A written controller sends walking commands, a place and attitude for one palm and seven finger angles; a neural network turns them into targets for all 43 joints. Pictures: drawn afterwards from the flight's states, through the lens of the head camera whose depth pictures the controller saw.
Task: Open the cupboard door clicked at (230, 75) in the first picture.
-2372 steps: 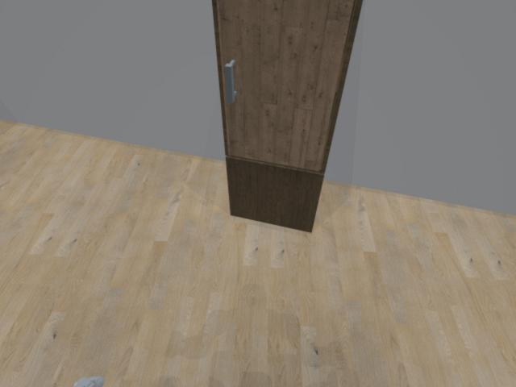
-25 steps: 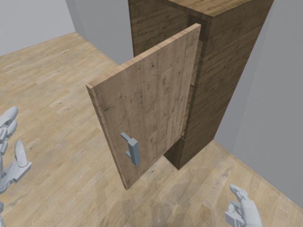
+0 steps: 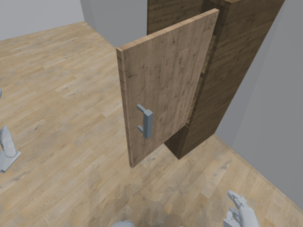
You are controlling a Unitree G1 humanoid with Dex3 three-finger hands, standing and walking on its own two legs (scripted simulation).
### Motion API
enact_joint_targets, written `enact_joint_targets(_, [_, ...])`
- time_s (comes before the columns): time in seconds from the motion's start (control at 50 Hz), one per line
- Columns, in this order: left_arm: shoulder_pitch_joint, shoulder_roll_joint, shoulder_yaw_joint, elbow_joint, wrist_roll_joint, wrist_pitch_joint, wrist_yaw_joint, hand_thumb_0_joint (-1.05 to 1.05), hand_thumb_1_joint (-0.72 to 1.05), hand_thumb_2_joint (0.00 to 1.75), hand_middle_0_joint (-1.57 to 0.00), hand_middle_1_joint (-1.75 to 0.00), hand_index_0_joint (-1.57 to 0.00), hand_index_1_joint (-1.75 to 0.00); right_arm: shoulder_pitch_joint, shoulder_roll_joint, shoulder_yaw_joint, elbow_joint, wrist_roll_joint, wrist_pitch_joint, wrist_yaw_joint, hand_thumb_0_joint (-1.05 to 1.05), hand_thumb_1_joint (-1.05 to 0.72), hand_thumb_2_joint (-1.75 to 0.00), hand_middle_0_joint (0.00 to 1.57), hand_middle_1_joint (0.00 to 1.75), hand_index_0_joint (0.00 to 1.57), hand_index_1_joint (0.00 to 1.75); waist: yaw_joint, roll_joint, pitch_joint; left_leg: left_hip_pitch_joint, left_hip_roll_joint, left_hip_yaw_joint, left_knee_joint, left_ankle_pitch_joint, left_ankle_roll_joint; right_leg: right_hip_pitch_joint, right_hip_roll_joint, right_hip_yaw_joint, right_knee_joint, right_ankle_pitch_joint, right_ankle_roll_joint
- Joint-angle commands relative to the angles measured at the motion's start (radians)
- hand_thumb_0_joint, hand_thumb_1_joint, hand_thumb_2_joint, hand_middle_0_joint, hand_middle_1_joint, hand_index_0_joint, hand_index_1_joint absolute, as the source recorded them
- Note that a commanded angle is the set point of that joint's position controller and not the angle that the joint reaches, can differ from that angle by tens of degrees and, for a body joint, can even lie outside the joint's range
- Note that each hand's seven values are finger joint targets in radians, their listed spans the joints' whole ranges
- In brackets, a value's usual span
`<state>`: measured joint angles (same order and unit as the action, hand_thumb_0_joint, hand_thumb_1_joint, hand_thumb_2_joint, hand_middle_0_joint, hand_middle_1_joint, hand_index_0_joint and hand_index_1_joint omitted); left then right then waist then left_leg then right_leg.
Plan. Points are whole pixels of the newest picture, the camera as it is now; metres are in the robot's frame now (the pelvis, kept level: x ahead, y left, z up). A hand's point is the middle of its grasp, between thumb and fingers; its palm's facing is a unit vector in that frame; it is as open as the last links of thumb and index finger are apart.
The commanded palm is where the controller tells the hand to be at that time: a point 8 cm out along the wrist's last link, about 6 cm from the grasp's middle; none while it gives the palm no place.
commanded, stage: step back with the hand held close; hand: left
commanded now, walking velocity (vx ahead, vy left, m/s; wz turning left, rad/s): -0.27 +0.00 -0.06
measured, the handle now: (143, 121) +0.42 +0.06 +0.01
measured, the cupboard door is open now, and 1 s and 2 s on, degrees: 96 96 96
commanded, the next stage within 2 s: stop stepping back and stand still in 0.52 s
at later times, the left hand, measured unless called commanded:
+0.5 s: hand (29, 183) +0.16 +0.22 +0.17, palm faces +0.34 -0.81 -0.47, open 7.5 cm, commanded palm +0.08 +0.27 +0.19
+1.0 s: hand out of the picture +0.04 +0.20 +0.18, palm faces +0.43 -0.78 -0.46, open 7.4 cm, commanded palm +0.00 +0.23 +0.19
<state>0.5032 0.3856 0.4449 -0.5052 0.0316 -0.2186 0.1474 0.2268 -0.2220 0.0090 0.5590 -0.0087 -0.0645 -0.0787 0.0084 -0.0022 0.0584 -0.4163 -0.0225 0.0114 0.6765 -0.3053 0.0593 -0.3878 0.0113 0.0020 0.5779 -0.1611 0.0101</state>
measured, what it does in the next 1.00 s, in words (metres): walks backwards: right foot, then left foot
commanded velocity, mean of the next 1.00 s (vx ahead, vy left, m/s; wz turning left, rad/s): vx -0.17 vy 0.03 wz -0.03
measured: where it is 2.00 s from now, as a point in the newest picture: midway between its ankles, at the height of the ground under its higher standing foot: outside the picture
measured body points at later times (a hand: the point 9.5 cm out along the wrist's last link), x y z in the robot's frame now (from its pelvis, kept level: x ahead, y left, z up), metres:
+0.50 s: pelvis -0.08 -0.02 +0.01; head -0.02 -0.01 +0.46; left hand +0.13 +0.26 +0.19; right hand +0.10 -0.25 -0.08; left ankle +0.00 +0.07 -0.71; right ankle -0.18 -0.11 -0.72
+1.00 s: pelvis -0.16 -0.06 +0.02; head -0.16 -0.06 +0.47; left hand +0.01 +0.24 +0.21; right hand -0.03 -0.31 -0.08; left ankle -0.11 +0.06 -0.68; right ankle -0.16 -0.15 -0.72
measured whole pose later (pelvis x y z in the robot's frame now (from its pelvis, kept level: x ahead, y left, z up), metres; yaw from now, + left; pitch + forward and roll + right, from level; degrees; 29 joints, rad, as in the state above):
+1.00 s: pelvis -0.16 -0.06 +0.02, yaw -3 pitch +0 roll +1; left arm 0.55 0.39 0.41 -0.49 -0.01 -0.16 0.17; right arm 0.27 -0.21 0.01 0.70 -0.02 -0.10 -0.08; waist 0.03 -0.03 -0.03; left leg -0.47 0.00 0.02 0.85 -0.32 -0.01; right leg -0.23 0.00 -0.06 0.49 -0.26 -0.05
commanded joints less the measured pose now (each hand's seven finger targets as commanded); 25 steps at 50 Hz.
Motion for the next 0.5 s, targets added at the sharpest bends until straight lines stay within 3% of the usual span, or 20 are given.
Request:
enact_joint_targets(0.0, [-0.066,0.209,0.112,-0.248,-0.032,-0.075,0.028,0.00,0.90,0.90,-0.20,-0.30,-0.20,-0.30,-0.073,-0.134,-0.062,-0.140,0.002,-0.075,-0.008,0.00,-0.90,-0.90,0.20,0.30,0.20,0.30,-0.025,-0.044,-0.082,-0.019,0.038,-0.087,-0.088,-0.263,-0.014,-0.039,-0.119,0.204,-0.212,-0.302,-0.066])
enact_joint_targets(0.04, [-0.061,0.216,0.116,-0.242,-0.039,-0.081,0.036,0.00,0.90,0.90,-0.20,-0.30,-0.20,-0.30,-0.072,-0.135,-0.061,-0.122,0.000,-0.077,-0.011,0.00,-0.90,-0.90,0.20,0.30,0.20,0.30,-0.030,-0.006,-0.090,0.051,0.044,-0.094,-0.095,-0.238,-0.019,-0.112,-0.112,0.168,-0.217,-0.328,-0.058])
enact_joint_targets(0.06, [-0.053,0.207,0.113,-0.231,-0.043,-0.080,0.038,0.00,0.90,0.90,-0.20,-0.30,-0.20,-0.30,-0.074,-0.133,-0.057,-0.124,0.002,-0.077,-0.012,0.00,-0.90,-0.90,0.20,0.30,0.20,0.30,-0.031,0.016,-0.083,0.014,0.067,-0.126,-0.151,-0.267,-0.011,-0.089,-0.090,0.139,-0.175,-0.315,-0.044])
enact_joint_targets(0.08, [-0.052,0.211,0.123,-0.237,-0.043,-0.081,0.038,0.00,0.90,0.90,-0.20,-0.30,-0.20,-0.30,-0.082,-0.140,-0.058,-0.130,0.003,-0.079,-0.014,0.00,-0.90,-0.90,0.20,0.30,0.20,0.30,-0.026,0.065,-0.089,-0.076,0.105,-0.173,-0.241,-0.328,0.006,-0.008,-0.053,0.108,-0.097,-0.289,-0.026])
enact_joint_targets(0.12, [-0.044,0.209,0.158,-0.236,-0.027,-0.086,0.038,0.00,0.90,0.90,-0.20,-0.30,-0.20,-0.30,-0.109,-0.150,-0.062,-0.141,0.002,-0.089,-0.018,0.00,-0.90,-0.90,0.20,0.30,0.20,0.30,-0.003,0.242,-0.124,-0.359,0.263,-0.337,-0.486,-0.500,0.077,0.297,0.060,0.018,0.258,-0.129,0.015])
enact_joint_targets(0.14, [-0.060,0.222,0.169,-0.240,-0.022,-0.090,0.035,0.00,0.90,0.90,-0.20,-0.30,-0.20,-0.30,-0.122,-0.135,-0.066,-0.141,-0.002,-0.095,-0.019,0.00,-0.90,-0.90,0.20,0.30,0.20,0.30,0.005,0.283,-0.143,-0.392,0.311,-0.373,-0.529,-0.453,0.100,0.345,0.078,0.012,0.393,-0.137,0.019])
enact_joint_targets(0.18, [-0.044,0.235,0.186,-0.259,-0.034,-0.093,0.031,0.00,0.90,0.90,-0.20,-0.30,-0.20,-0.30,-0.106,-0.123,-0.082,-0.127,-0.008,-0.113,-0.009,0.00,-0.90,-0.90,0.20,0.30,0.20,0.30,0.005,0.170,-0.194,-0.211,0.324,-0.329,-0.459,-0.202,0.108,0.240,0.075,0.039,0.432,-0.234,0.008])
enact_joint_targets(0.2, [0.009,0.221,0.186,-0.220,-0.041,-0.093,0.026,0.00,0.90,0.90,-0.20,-0.30,-0.20,-0.30,-0.111,-0.127,-0.088,-0.122,-0.002,-0.123,-0.002,0.00,-0.90,-0.90,0.20,0.30,0.20,0.30,0.010,0.154,-0.202,-0.168,0.326,-0.285,-0.437,-0.206,0.108,0.230,0.070,0.041,0.398,-0.275,0.003])
enact_joint_targets(0.22, [0.050,0.198,0.169,-0.189,-0.049,-0.088,0.020,0.00,0.90,0.90,-0.20,-0.30,-0.20,-0.30,-0.112,-0.127,-0.089,-0.116,0.004,-0.129,0.004,0.00,-0.90,-0.90,0.20,0.30,0.20,0.30,0.009,0.174,-0.182,-0.149,0.315,-0.239,-0.462,-0.258,0.091,0.215,0.074,0.012,0.367,-0.301,-0.002])
enact_joint_targets(0.24, [0.077,0.192,0.168,-0.162,-0.055,-0.085,0.020,0.00,0.90,0.90,-0.20,-0.30,-0.20,-0.30,-0.124,-0.128,-0.088,-0.121,0.003,-0.135,0.003,0.00,-0.90,-0.90,0.20,0.30,0.20,0.30,0.006,0.217,-0.150,-0.173,0.314,-0.239,-0.471,-0.266,0.095,0.237,0.068,0.010,0.309,-0.302,-0.005])
enact_joint_targets(0.3, [-0.018,0.160,0.081,-0.225,-0.075,-0.074,0.013,0.00,0.90,0.90,-0.20,-0.30,-0.20,-0.30,-0.123,-0.115,-0.065,-0.066,-0.013,-0.140,0.013,0.00,-0.90,-0.90,0.20,0.30,0.20,0.30,-0.003,0.183,-0.116,0.034,0.264,-0.193,-0.444,-0.110,0.027,0.122,0.055,-0.011,-0.042,-0.330,-0.029])
enact_joint_targets(0.32, [-0.046,0.170,0.075,-0.237,-0.078,-0.080,0.011,0.00,0.90,0.90,-0.20,-0.30,-0.20,-0.30,-0.124,-0.118,-0.065,-0.054,-0.013,-0.139,0.016,0.00,-0.90,-0.90,0.20,0.30,0.20,0.30,-0.001,0.162,-0.131,0.103,0.236,-0.159,-0.372,-0.025,-0.002,0.100,0.025,0.023,-0.199,-0.253,-0.044])
enact_joint_targets(0.34, [-0.076,0.197,0.078,-0.261,-0.066,-0.087,0.015,0.00,0.90,0.90,-0.20,-0.30,-0.20,-0.30,-0.107,-0.104,-0.066,-0.039,-0.011,-0.131,0.017,0.00,-0.90,-0.90,0.20,0.30,0.20,0.30,-0.011,0.082,-0.171,0.173,0.177,-0.089,-0.241,0.091,-0.031,0.072,-0.066,0.146,-0.280,-0.079,-0.079])
enact_joint_targets(0.36, [-0.107,0.223,0.078,-0.254,-0.070,-0.092,0.018,0.00,0.90,0.90,-0.20,-0.30,-0.20,-0.30,-0.126,-0.083,-0.058,-0.034,-0.002,-0.127,0.015,0.00,-0.90,-0.90,0.20,0.30,0.20,0.30,-0.007,-0.067,-0.219,0.238,0.116,-0.007,-0.106,0.169,-0.063,0.036,-0.172,0.261,-0.294,0.144,-0.096])
enact_joint_targets(0.38, [-0.142,0.279,0.107,-0.260,-0.062,-0.097,0.026,0.00,0.90,0.90,-0.20,-0.30,-0.20,-0.30,-0.155,-0.087,-0.050,-0.041,0.001,-0.125,0.005,0.00,-0.90,-0.90,0.20,0.30,0.20,0.30,0.009,-0.135,-0.226,0.225,0.072,0.038,-0.007,0.099,-0.075,0.036,-0.240,0.265,-0.286,0.404,-0.086])
enact_joint_targets(0.4, [-0.145,0.302,0.134,-0.257,-0.049,-0.105,0.034,0.00,0.90,0.90,-0.20,-0.30,-0.20,-0.30,-0.178,-0.079,-0.044,-0.061,0.001,-0.119,-0.001,0.00,-0.90,-0.90,0.20,0.30,0.20,0.30,0.014,-0.144,-0.266,0.131,0.034,0.068,0.035,0.040,-0.072,0.189,-0.249,0.237,-0.222,0.860,-0.044])
enact_joint_targets(0.42, [-0.122,0.288,0.129,-0.227,-0.051,-0.086,0.030,0.00,0.90,0.90,-0.20,-0.30,-0.20,-0.30,-0.191,-0.080,-0.052,-0.076,0.024,-0.116,-0.007,0.00,-0.90,-0.90,0.20,0.30,0.20,0.30,0.019,-0.289,-0.294,0.028,-0.011,0.067,0.066,-0.035,-0.060,0.316,-0.224,0.161,-0.142,1.143,0.051])
enact_joint_targets(0.44, [-0.071,0.330,0.176,-0.218,-0.048,-0.064,0.030,0.00,0.90,0.90,-0.20,-0.30,-0.20,-0.30,-0.211,-0.083,-0.048,-0.097,0.028,-0.112,-0.014,0.00,-0.90,-0.90,0.20,0.30,0.20,0.30,0.026,-0.293,-0.326,-0.003,-0.020,0.072,0.068,-0.040,-0.057,0.362,-0.228,0.152,-0.087,1.306,0.071])
enact_joint_targets(0.46, [-0.028,0.308,0.174,-0.214,-0.056,-0.043,0.019,0.00,0.90,0.90,-0.20,-0.30,-0.20,-0.30,-0.203,-0.076,-0.039,-0.107,0.026,-0.099,-0.019,0.00,-0.90,-0.90,0.20,0.30,0.20,0.30,0.025,-0.259,-0.314,0.004,-0.021,0.076,0.004,-0.022,-0.052,0.397,-0.205,0.107,-0.043,1.282,0.043])
enact_joint_targets(0.48, [-0.004,0.289,0.159,-0.213,-0.063,-0.033,0.008,0.00,0.90,0.90,-0.20,-0.30,-0.20,-0.30,-0.212,-0.072,-0.022,-0.113,0.026,-0.087,-0.024,0.00,-0.90,-0.90,0.20,0.30,0.20,0.30,0.014,-0.154,-0.287,0.070,-0.028,0.102,-0.090,0.085,-0.052,0.358,-0.168,0.086,-0.007,1.240,0.026])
